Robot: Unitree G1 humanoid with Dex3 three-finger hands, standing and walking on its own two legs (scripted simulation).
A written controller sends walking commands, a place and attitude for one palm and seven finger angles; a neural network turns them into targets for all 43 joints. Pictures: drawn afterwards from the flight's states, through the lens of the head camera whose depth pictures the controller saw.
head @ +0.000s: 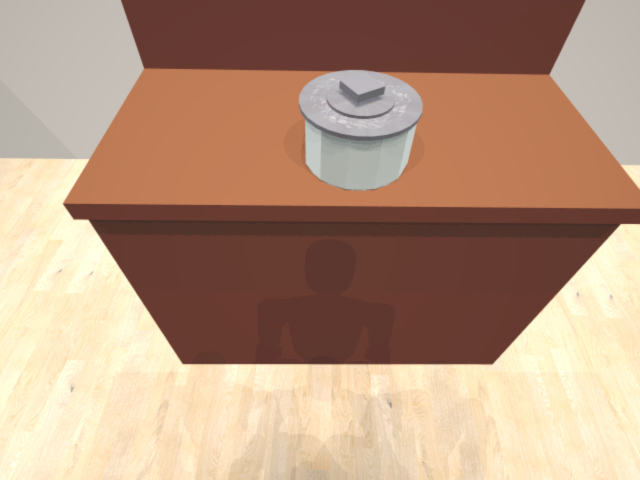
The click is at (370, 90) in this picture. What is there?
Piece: lid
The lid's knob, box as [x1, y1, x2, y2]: [339, 73, 384, 102]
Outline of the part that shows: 384,86 366,73 340,80 339,87 357,102 382,94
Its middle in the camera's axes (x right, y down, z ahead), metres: +0.07 -0.25 +0.64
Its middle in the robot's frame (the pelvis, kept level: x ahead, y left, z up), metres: +0.68 -0.02 +0.14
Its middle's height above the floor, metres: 0.92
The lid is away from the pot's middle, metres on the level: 0.00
